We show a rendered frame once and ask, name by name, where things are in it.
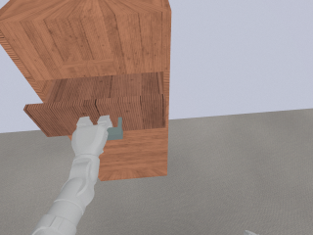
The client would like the cabinet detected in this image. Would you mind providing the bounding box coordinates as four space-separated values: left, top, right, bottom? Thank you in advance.
0 0 172 181

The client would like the handle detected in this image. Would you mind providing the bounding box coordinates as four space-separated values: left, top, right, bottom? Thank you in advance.
107 117 123 141
62 59 115 76

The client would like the drawer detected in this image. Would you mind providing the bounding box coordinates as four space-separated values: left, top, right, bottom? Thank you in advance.
23 71 166 137

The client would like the robot left forearm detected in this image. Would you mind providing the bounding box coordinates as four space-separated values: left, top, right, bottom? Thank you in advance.
29 154 100 235

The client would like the left robot hand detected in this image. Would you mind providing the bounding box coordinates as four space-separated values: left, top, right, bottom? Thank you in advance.
71 115 113 158

